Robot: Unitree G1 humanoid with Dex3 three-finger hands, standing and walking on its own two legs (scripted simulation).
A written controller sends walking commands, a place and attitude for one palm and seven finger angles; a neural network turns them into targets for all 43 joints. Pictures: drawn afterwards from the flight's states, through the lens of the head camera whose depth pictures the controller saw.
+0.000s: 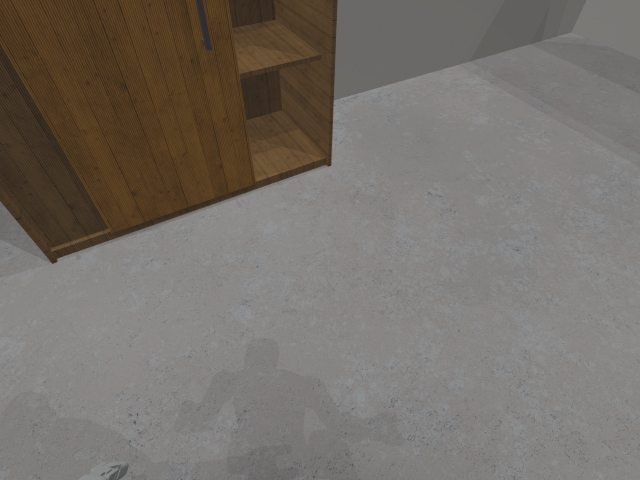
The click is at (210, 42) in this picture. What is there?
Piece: wardrobe's sliding door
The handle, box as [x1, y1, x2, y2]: [195, 0, 211, 50]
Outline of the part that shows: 195,0 203,35 201,41 205,45 205,48 207,50 211,49 202,0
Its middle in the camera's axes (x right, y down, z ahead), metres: -0.38 -0.73 +1.16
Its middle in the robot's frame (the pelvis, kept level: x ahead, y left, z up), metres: +1.36 +0.44 +0.09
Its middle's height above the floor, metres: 0.86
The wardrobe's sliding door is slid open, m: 0.39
